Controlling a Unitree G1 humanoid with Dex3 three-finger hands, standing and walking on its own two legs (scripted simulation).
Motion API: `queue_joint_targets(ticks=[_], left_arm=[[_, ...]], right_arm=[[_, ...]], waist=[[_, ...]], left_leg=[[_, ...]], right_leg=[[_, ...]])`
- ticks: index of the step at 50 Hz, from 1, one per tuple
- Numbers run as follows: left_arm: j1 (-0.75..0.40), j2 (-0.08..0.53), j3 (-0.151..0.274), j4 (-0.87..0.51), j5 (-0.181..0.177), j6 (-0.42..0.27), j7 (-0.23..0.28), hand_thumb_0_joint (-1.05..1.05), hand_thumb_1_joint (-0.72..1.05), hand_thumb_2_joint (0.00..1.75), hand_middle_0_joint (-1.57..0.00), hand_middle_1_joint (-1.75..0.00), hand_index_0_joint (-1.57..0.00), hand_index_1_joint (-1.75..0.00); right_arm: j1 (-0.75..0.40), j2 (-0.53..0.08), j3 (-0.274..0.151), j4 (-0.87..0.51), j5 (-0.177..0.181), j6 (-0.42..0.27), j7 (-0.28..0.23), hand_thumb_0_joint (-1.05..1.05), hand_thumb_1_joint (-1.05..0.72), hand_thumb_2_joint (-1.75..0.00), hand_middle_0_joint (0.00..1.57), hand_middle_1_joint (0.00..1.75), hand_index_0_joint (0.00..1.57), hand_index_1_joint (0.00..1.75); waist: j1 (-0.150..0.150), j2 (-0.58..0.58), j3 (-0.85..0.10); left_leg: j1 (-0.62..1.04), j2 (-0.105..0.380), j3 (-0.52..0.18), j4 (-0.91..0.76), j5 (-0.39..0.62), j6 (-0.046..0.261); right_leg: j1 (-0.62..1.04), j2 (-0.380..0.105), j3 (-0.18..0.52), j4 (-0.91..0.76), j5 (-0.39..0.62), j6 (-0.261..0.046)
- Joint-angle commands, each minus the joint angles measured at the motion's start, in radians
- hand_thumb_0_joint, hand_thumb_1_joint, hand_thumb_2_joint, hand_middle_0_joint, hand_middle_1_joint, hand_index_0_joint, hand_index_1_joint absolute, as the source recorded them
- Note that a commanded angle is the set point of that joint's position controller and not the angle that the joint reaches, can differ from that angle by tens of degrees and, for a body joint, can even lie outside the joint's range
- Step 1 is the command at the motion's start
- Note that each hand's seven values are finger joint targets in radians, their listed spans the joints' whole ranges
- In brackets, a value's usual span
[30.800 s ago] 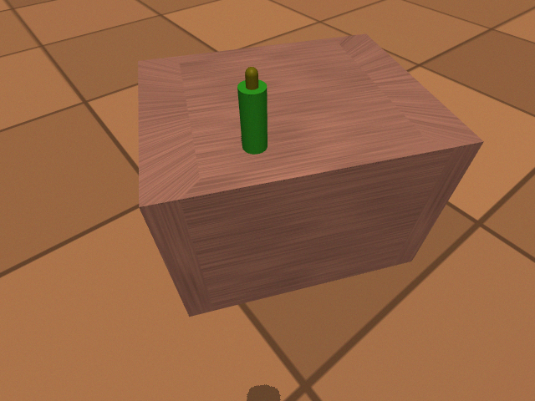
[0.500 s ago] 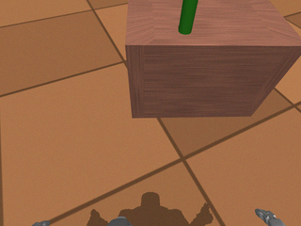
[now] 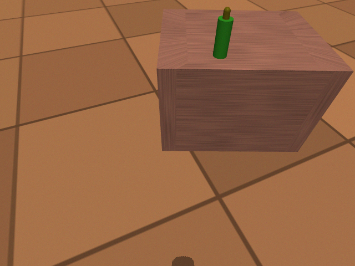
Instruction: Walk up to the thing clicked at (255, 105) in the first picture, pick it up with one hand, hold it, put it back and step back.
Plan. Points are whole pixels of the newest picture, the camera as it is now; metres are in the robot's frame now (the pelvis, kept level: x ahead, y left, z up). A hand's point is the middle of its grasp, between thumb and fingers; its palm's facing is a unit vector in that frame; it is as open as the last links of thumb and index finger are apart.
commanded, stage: step back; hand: right
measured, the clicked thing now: (223, 33) +1.13 -0.19 +0.00
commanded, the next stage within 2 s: stand in 0.66 s
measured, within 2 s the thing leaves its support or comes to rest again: neither
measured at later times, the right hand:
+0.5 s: hand out of the picture +0.15 -0.23 -0.14, palm faces -0.03 +0.93 -0.35, open 7.4 cm
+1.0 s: hand out of the picture +0.13 -0.25 -0.13, palm faces +0.00 +0.95 -0.32, open 7.4 cm
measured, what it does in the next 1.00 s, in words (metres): stands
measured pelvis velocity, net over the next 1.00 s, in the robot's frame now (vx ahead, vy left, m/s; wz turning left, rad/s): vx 0.03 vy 0.00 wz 0.01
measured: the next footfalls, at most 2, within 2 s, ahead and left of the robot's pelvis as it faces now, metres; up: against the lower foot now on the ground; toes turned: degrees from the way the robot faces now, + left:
none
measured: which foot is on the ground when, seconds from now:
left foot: down 0.00-1.00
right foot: down 0.00-1.00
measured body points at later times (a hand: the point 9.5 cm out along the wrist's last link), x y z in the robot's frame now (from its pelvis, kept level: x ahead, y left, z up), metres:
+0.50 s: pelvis +0.04 +0.01 +0.01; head +0.06 +0.03 +0.45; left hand +0.12 +0.33 -0.13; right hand +0.15 -0.28 -0.11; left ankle +0.04 +0.13 -0.73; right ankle +0.02 -0.13 -0.73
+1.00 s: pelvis +0.03 +0.00 +0.02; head +0.04 +0.00 +0.47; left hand +0.12 +0.30 -0.11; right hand +0.13 -0.29 -0.11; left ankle +0.04 +0.13 -0.73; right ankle +0.02 -0.13 -0.73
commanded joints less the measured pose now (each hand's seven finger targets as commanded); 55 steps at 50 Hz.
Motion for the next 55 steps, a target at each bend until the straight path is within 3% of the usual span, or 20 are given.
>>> queue_joint_targets(ticks=[1, 2, 3, 4, 5, 6, 8, 10, 11, 12, 13, 14, 16, 18, 21, 25, 32, 33, 37, 55], left_arm=[[0.02, 0.156, 0.049, -0.029, 0.005, -0.06, 0.024, 0.0, 0.9, 0.9, -0.2, -0.3, -0.2, -0.3], [0.029, 0.206, 0.062, -0.031, 0.016, -0.063, 0.03, 0.0, 0.9, 0.9, -0.2, -0.3, -0.2, -0.3], [0.031, 0.278, 0.072, -0.024, 0.017, -0.065, 0.03, 0.0, 0.9, 0.9, -0.2, -0.3, -0.2, -0.3], [-0.053, 0.303, 0.076, -0.051, 0.022, -0.066, 0.026, 0.0, 0.9, 0.9, -0.2, -0.3, -0.2, -0.3], [-0.095, 0.273, 0.073, -0.076, 0.016, -0.067, 0.026, 0.0, 0.9, 0.9, -0.2, -0.3, -0.2, -0.3], [-0.1, 0.247, 0.066, -0.077, 0.014, -0.07, 0.029, 0.0, 0.9, 0.9, -0.2, -0.3, -0.2, -0.3], [-0.134, 0.228, 0.055, -0.072, 0.015, -0.068, 0.027, 0.0, 0.9, 0.9, -0.2, -0.3, -0.2, -0.3], [-0.154, 0.199, 0.038, -0.072, 0.005, -0.056, 0.018, 0.0, 0.9, 0.9, -0.2, -0.3, -0.2, -0.3], [-0.138, 0.167, 0.023, -0.075, 0.003, -0.052, 0.015, 0.0, 0.9, 0.9, -0.2, -0.3, -0.2, -0.3], [-0.135, 0.125, 0.009, -0.074, -0.012, -0.047, 0.013, 0.0, 0.9, 0.9, -0.2, -0.3, -0.2, -0.3], [-0.13, 0.148, 0.02, -0.053, -0.023, -0.04, 0.018, 0.0, 0.9, 0.9, -0.2, -0.3, -0.2, -0.3], [-0.119, 0.154, 0.018, -0.039, -0.016, -0.04, 0.021, 0.0, 0.9, 0.9, -0.2, -0.3, -0.2, -0.3], [-0.103, 0.144, 0.014, -0.019, -0.01, -0.052, 0.023, 0.0, 0.9, 0.9, -0.2, -0.3, -0.2, -0.3], [-0.091, 0.174, 0.018, -0.003, -0.012, -0.063, 0.026, 0.0, 0.9, 0.9, -0.2, -0.3, -0.2, -0.3], [-0.123, 0.182, 0.014, 0.002, -0.016, -0.062, 0.03, 0.0, 0.9, 0.9, -0.2, -0.3, -0.2, -0.3], [-0.143, 0.165, 0.007, 0.01, -0.013, -0.056, 0.036, 0.0, 0.9, 0.9, -0.2, -0.3, -0.2, -0.3], [-0.163, 0.171, 0.008, 0.026, -0.007, -0.051, 0.037, 0.0, 0.9, 0.9, -0.2, -0.3, -0.2, -0.3], [-0.157, 0.129, -0.011, 0.046, -0.018, -0.048, 0.034, 0.0, 0.9, 0.9, -0.2, -0.3, -0.2, -0.3], [-0.167, 0.139, -0.014, 0.049, -0.018, -0.047, 0.035, 0.0, 0.9, 0.9, -0.2, -0.3, -0.2, -0.3], [-0.171, 0.147, -0.018, 0.08, -0.011, -0.051, 0.024, 0.0, 0.9, 0.9, -0.2, -0.3, -0.2, -0.3]], right_arm=[[-0.129, -0.225, -0.046, -0.088, 0.02, -0.001, -0.022, 0.0, -0.9, -0.9, 0.2, 0.3, 0.2, 0.3], [-0.126, -0.193, -0.037, -0.1, 0.026, 0.0, -0.022, 0.0, -0.9, -0.9, 0.2, 0.3, 0.2, 0.3], [-0.127, -0.184, -0.039, -0.096, 0.02, 0.005, -0.027, 0.0, -0.9, -0.9, 0.2, 0.3, 0.2, 0.3], [-0.103, -0.226, -0.056, -0.074, 0.011, 0.007, -0.031, 0.0, -0.9, -0.9, 0.2, 0.3, 0.2, 0.3], [-0.066, -0.241, -0.059, -0.061, 0.012, 0.005, -0.027, 0.0, -0.9, -0.9, 0.2, 0.3, 0.2, 0.3], [-0.069, -0.231, -0.059, -0.055, 0.014, 0.0, -0.022, 0.0, -0.9, -0.9, 0.2, 0.3, 0.2, 0.3], [-0.037, -0.204, -0.053, -0.032, 0.016, -0.013, -0.018, 0.0, -0.9, -0.9, 0.2, 0.3, 0.2, 0.3], [0.003, -0.186, -0.055, -0.001, 0.008, -0.022, -0.021, 0.0, -0.9, -0.9, 0.2, 0.3, 0.2, 0.3], [-0.005, -0.206, -0.064, -0.002, 0.001, -0.025, -0.027, 0.0, -0.9, -0.9, 0.2, 0.3, 0.2, 0.3], [-0.043, -0.247, -0.065, -0.015, -0.003, -0.03, -0.032, 0.0, -0.9, -0.9, 0.2, 0.3, 0.2, 0.3], [-0.097, -0.291, -0.067, -0.021, 0.008, -0.027, -0.03, 0.0, -0.9, -0.9, 0.2, 0.3, 0.2, 0.3], [-0.129, -0.291, -0.065, -0.025, 0.009, -0.025, -0.028, 0.0, -0.9, -0.9, 0.2, 0.3, 0.2, 0.3], [-0.176, -0.256, -0.052, -0.026, 0.009, -0.022, -0.028, 0.0, -0.9, -0.9, 0.2, 0.3, 0.2, 0.3], [-0.163, -0.227, -0.045, -0.016, 0.016, -0.021, -0.031, 0.0, -0.9, -0.9, 0.2, 0.3, 0.2, 0.3], [-0.158, -0.221, -0.047, 0.004, 0.019, -0.019, -0.036, 0.0, -0.9, -0.9, 0.2, 0.3, 0.2, 0.3], [-0.179, -0.221, -0.048, 0.018, 0.025, -0.013, -0.038, 0.0, -0.9, -0.9, 0.2, 0.3, 0.2, 0.3], [-0.235, -0.209, -0.043, 0.025, 0.023, -0.006, -0.035, 0.0, -0.9, -0.9, 0.2, 0.3, 0.2, 0.3], [-0.234, -0.208, -0.034, 0.029, 0.036, -0.008, -0.035, 0.0, -0.9, -0.9, 0.2, 0.3, 0.2, 0.3], [-0.237, -0.214, -0.029, 0.047, 0.036, -0.009, -0.034, 0.0, -0.9, -0.9, 0.2, 0.3, 0.2, 0.3], [-0.224, -0.204, -0.012, 0.096, 0.03, -0.006, -0.021, 0.0, -0.9, -0.9, 0.2, 0.3, 0.2, 0.3]], waist=[[0.061, 0.12, -0.068], [0.062, 0.007, -0.066], [0.065, -0.108, -0.026], [0.039, -0.111, 0.031], [0.018, -0.067, 0.051], [0.02, -0.06, 0.056], [-0.002, -0.114, 0.0], [-0.03, -0.104, -0.05], [-0.032, -0.054, -0.074], [-0.012, 0.081, -0.072], [0.013, 0.11, -0.049], [0.022, 0.107, -0.033], [0.04, 0.107, -0.062], [0.026, 0.112, -0.107], [0.007, 0.076, -0.138], [0.006, 0.066, -0.166], [0.01, 0.03, -0.138], [-0.004, 0.025, -0.142], [-0.008, 0.028, -0.15], [-0.01, 0.013, -0.061]], left_leg=[[-0.14, 0.134, -0.151, -0.088, 0.055, 0.062], [-0.264, 0.062, -0.105, 0.018, -0.029, 0.02], [-0.293, -0.029, -0.051, 0.148, -0.223, 0.01], [-0.238, 0.01, -0.055, 0.25, -0.27, -0.004], [-0.235, 0.035, -0.078, 0.263, -0.232, -0.005], [-0.24, 0.042, -0.08, 0.233, -0.206, 0.001], [-0.12, 0.05, -0.029, 0.07, -0.13, 0.001], [0.06, 0.007, 0.013, -0.132, 0.007, 0.004], [0.139, 0.046, -0.052, -0.179, 0.082, 0.015], [0.106, 0.185, -0.26, -0.251, 0.069, 0.057], [-0.006, 0.267, -0.333, -0.27, -0.016, 0.14], [-0.047, 0.277, -0.322, -0.27, -0.026, 0.158], [-0.001, 0.207, -0.204, -0.201, 0.179, 0.101], [-0.002, 0.133, -0.107, -0.14, 0.287, 0.045], [0.081, 0.114, -0.066, -0.109, 0.4, 0.03], [0.125, 0.135, -0.07, -0.114, 0.477, 0.05], [0.115, 0.126, -0.049, -0.143, 0.39, 0.041], [0.172, 0.14, -0.077, -0.169, 0.474, 0.036], [0.207, 0.146, -0.067, -0.198, 0.532, 0.024], [0.132, 0.13, -0.067, -0.314, 0.153, 0.001]], right_leg=[[0.237, 0.018, 0.004, -0.307, 0.222, -0.006], [0.287, -0.082, 0.192, -0.364, 0.123, -0.046], [0.183, -0.247, 0.403, -0.469, -0.161, -0.121], [0.036, -0.351, 0.478, -0.497, -0.266, -0.202], [0.034, -0.339, 0.44, -0.475, -0.209, -0.212], [0.044, -0.305, 0.377, -0.456, -0.113, -0.195], [0.033, -0.242, 0.235, -0.386, 0.078, -0.147], [-0.014, -0.164, 0.109, -0.27, 0.267, -0.089], [-0.051, -0.132, 0.067, -0.195, 0.347, -0.056], [-0.08, -0.045, 0.004, -0.111, 0.264, -0.002], [-0.014, 0.008, -0.021, -0.097, 0.06, 0.008], [0.042, -0.002, -0.008, -0.111, 0.039, 0.002], [0.097, -0.025, 0.016, -0.231, 0.205, -0.009], [0.179, -0.062, 0.062, -0.263, 0.389, -0.018], [0.17, -0.083, 0.063, -0.248, 0.527, -0.022], [0.173, -0.072, 0.031, -0.236, 0.538, -0.011], [0.175, -0.079, 0.045, -0.27, 0.525, -0.009], [0.163, -0.094, 0.065, -0.309, 0.607, -0.002], [0.209, -0.095, 0.055, -0.344, 0.643, 0.011], [0.158, -0.098, 0.087, -0.479, 0.296, 0.012]])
